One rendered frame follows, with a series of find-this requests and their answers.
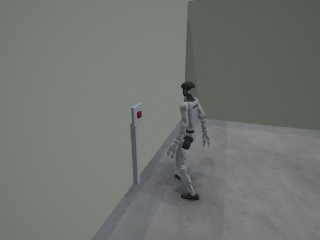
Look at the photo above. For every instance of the humanoid robot head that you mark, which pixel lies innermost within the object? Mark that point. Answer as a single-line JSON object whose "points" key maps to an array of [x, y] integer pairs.
{"points": [[188, 86]]}

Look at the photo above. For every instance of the robot right hand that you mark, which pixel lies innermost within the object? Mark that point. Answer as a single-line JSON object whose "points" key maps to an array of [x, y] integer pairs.
{"points": [[206, 137]]}

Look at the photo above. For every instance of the panel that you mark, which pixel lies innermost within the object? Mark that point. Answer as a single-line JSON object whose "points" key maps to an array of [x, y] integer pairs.
{"points": [[134, 141]]}

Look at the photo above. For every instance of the left robot forearm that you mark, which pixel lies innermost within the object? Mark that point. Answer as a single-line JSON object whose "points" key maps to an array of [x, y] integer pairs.
{"points": [[180, 135]]}

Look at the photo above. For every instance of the robot right shin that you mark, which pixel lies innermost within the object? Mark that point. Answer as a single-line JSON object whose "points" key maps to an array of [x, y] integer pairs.
{"points": [[184, 162]]}

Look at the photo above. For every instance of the button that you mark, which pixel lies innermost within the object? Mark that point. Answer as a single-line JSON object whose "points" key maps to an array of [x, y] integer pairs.
{"points": [[139, 114]]}

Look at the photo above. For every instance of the robot right upper arm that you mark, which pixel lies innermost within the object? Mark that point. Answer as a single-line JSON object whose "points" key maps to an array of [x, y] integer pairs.
{"points": [[201, 114]]}

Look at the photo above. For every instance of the robot left hand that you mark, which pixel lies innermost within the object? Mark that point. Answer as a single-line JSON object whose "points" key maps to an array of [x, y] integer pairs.
{"points": [[173, 148]]}

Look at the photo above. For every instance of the right robot forearm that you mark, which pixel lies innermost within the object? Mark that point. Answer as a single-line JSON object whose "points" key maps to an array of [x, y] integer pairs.
{"points": [[204, 125]]}

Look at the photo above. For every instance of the robot left upper arm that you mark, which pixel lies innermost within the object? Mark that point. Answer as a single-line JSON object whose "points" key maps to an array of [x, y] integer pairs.
{"points": [[184, 107]]}

